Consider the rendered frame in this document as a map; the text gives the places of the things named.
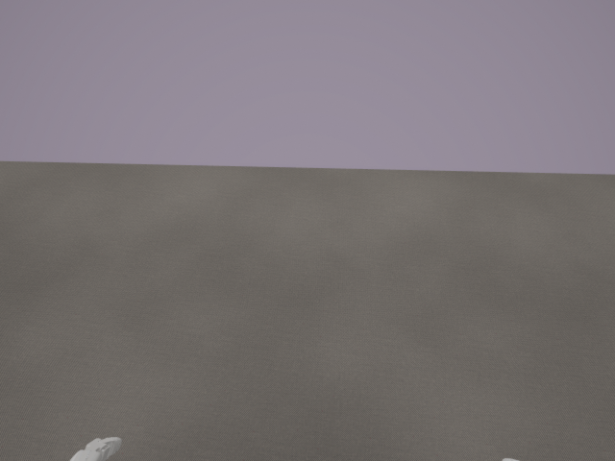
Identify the robot left hand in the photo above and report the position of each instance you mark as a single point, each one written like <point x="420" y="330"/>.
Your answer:
<point x="98" y="450"/>

